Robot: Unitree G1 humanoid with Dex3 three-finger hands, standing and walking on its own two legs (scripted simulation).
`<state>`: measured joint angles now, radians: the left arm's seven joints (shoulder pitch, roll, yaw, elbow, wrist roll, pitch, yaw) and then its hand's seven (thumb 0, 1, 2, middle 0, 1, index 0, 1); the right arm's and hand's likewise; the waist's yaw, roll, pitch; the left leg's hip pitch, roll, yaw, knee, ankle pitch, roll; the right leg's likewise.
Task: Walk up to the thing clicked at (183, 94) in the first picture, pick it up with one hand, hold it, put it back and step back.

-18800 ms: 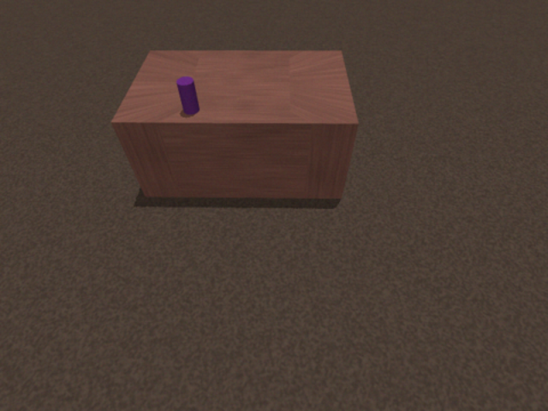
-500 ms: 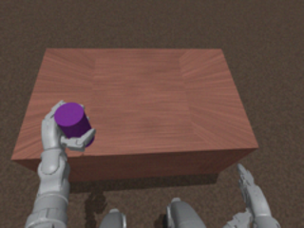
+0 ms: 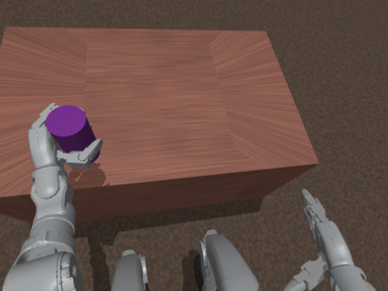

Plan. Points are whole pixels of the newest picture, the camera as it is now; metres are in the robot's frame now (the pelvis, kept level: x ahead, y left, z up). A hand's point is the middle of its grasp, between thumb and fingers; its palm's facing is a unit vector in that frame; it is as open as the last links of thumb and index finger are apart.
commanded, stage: crouch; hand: left
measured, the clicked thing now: (76, 138) +0.44 +0.17 -0.01
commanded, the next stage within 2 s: lower in 0.30 s
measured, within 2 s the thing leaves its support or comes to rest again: rests again in 1.48 s
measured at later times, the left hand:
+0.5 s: hand (82, 135) +0.47 +0.17 -0.04, palm faces +0.14 -0.99 +0.00, open 9.2 cm
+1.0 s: hand (88, 144) +0.48 +0.18 -0.10, palm faces +0.15 -0.99 -0.01, open 9.2 cm
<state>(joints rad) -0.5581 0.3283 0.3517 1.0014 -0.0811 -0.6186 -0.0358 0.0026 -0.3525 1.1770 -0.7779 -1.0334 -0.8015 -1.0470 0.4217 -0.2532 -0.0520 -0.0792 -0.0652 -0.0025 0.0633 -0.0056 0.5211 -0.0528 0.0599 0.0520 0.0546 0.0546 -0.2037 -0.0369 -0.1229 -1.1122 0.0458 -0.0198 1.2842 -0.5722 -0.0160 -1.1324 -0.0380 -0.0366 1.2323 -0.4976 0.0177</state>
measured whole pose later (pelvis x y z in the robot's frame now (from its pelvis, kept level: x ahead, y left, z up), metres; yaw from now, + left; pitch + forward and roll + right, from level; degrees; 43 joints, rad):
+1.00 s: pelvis -0.02 +0.00 -0.06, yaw -1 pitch +30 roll -4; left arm -0.70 0.49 0.46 1.17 -0.01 -0.67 0.00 0.00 -0.35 1.18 -0.78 -1.03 -0.80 -1.05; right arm 0.43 -0.29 -0.08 -0.27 -0.07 -0.02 0.09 0.00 0.50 -0.06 0.06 0.05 0.06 0.06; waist -0.34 -0.04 -0.15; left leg -1.44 0.05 -0.06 1.54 -0.62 -0.02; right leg -1.45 -0.03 -0.06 1.45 -0.53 0.02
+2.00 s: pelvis -0.03 +0.01 -0.09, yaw -2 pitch +32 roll -5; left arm -0.74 0.53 0.47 1.17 0.02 -0.67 0.02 0.00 -0.35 0.95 -0.82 -0.95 -0.85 -0.97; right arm 0.45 -0.31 -0.11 -0.37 -0.06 -0.04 0.11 0.00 0.50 -0.05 0.07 0.05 0.06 0.06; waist -0.38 -0.04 -0.16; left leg -1.58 0.05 -0.07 1.66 -0.64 -0.01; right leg -1.58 -0.03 -0.06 1.55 -0.54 0.02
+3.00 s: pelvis -0.01 +0.01 +0.00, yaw -1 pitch +23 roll -3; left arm -0.68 0.56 0.42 1.05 0.00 -0.30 -0.10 -0.01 -0.59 0.03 -0.07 -0.04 -0.08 -0.04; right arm 0.50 -0.28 0.00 -0.21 0.00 0.04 0.03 -0.01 0.51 -0.05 0.06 0.05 0.06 0.06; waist -0.21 -0.02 -0.14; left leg -1.14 0.05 -0.02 1.30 -0.56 0.00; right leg -1.15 -0.02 -0.03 1.21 -0.46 0.04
